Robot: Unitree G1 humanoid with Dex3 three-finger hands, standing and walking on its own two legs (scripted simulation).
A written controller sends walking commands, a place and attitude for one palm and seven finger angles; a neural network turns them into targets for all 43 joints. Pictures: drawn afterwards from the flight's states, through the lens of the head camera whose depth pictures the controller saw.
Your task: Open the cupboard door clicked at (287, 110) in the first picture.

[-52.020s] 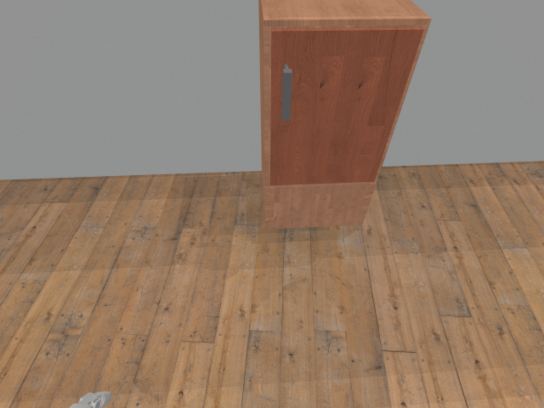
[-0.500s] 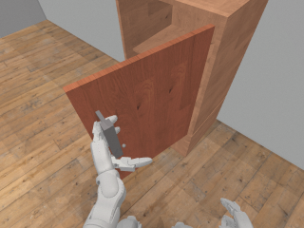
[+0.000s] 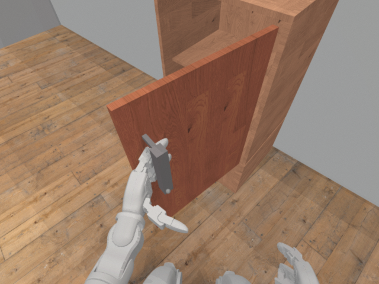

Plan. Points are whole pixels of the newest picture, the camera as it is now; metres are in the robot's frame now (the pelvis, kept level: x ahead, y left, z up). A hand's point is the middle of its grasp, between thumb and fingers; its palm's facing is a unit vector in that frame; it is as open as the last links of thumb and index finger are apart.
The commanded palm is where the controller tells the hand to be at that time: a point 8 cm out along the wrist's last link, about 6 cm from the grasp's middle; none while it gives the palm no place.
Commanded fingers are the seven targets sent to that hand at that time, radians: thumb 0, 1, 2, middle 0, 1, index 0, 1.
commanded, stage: slide the hand sideways off the handle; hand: left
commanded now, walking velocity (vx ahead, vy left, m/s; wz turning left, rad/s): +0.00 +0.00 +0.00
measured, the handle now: (157, 164) +0.36 +0.09 +0.04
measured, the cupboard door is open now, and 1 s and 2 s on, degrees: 80 80 80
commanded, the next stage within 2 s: draw the hand back to the body in 0.96 s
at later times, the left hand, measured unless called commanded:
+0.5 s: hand (155, 203) +0.27 +0.09 +0.04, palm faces -0.04 -1.00 -0.01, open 16.1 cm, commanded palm +0.25 +0.15 +0.04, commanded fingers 0.00 -0.50 0.30 -0.15 -0.30 -0.15 -0.30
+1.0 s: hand (122, 222) +0.23 +0.14 +0.04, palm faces +0.02 -1.00 -0.04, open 16.3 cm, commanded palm +0.21 +0.20 +0.04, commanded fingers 0.00 -0.50 0.30 -0.15 -0.30 -0.15 -0.30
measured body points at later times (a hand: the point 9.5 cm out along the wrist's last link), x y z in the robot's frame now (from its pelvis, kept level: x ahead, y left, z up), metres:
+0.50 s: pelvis +0.01 +0.01 +0.00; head +0.06 +0.00 +0.44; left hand +0.27 +0.14 +0.05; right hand +0.19 -0.21 -0.09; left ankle +0.05 +0.08 -0.66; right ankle +0.02 -0.09 -0.66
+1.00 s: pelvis +0.02 -0.02 -0.01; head +0.09 -0.02 +0.43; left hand +0.22 +0.20 +0.05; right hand +0.21 -0.25 -0.09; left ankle +0.05 +0.08 -0.66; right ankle +0.02 -0.09 -0.66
